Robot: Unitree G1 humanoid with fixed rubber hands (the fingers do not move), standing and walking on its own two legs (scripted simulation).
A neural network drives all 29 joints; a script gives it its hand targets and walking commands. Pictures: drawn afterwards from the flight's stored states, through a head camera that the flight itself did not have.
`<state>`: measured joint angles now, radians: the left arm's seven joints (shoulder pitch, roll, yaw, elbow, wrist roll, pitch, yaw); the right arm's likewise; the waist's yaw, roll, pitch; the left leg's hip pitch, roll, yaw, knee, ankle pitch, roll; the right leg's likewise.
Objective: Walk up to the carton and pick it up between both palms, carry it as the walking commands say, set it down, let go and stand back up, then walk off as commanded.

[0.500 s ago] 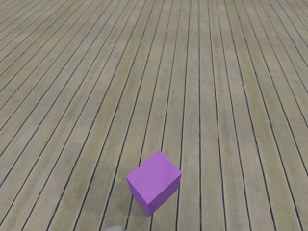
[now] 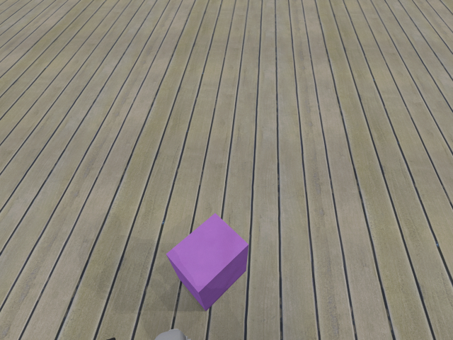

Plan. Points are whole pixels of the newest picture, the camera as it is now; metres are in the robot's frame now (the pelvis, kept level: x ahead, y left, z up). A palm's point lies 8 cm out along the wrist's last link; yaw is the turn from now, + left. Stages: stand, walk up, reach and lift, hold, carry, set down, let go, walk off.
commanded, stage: walk up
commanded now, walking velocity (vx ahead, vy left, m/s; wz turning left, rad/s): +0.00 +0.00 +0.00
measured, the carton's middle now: (210, 263) +0.46 +0.07 -0.61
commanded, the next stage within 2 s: none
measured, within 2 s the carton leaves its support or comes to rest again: neither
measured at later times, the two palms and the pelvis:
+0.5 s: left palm out of the picture -0.02 +0.18 -0.13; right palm out of the picture +0.00 -0.23 -0.13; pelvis +0.00 -0.02 +0.02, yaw +1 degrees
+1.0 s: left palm out of the picture -0.04 +0.21 -0.17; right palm out of the picture +0.07 -0.25 -0.15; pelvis -0.01 -0.02 -0.02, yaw +13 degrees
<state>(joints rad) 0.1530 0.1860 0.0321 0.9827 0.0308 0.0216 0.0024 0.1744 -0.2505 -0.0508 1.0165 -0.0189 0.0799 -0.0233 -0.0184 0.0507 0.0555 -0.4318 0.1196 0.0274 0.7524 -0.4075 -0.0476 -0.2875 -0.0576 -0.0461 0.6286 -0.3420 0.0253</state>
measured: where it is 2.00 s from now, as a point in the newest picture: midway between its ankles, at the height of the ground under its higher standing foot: outside the picture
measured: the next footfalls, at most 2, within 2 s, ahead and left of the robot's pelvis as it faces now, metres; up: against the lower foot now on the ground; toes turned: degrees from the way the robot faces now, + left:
left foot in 0.16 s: +0.03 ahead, +0.11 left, +0.00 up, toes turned +4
right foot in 1.32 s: +0.17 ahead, -0.22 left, +0.00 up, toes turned +18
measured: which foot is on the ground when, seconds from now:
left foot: up 0.00-0.14, down 0.16-1.00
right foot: down 0.00-0.94, up 0.96-1.00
